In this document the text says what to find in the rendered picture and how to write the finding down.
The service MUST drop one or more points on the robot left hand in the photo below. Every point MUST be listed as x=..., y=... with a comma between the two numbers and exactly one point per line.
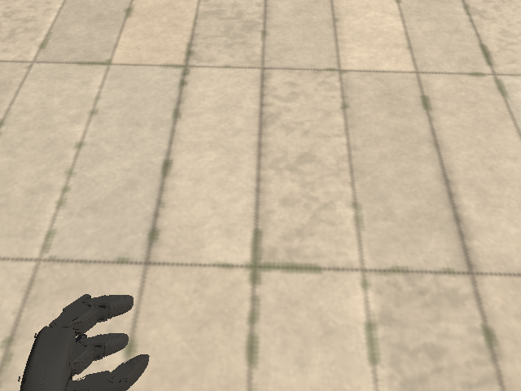
x=57, y=355

